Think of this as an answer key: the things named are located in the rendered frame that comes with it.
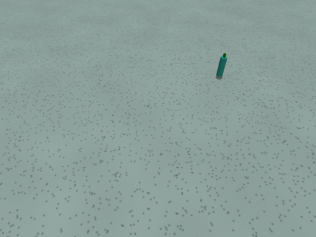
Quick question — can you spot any bottle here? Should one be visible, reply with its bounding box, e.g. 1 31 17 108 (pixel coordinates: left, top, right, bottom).
216 53 228 77

